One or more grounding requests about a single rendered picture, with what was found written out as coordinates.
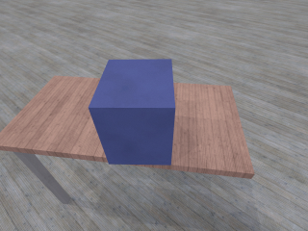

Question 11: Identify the table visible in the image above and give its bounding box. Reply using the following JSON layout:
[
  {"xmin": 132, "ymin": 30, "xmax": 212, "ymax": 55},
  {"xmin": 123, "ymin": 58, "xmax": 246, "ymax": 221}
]
[{"xmin": 0, "ymin": 75, "xmax": 255, "ymax": 204}]

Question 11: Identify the carton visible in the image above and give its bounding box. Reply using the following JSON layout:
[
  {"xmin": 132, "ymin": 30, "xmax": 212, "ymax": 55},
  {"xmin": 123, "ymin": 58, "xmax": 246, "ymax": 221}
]
[{"xmin": 89, "ymin": 59, "xmax": 176, "ymax": 166}]

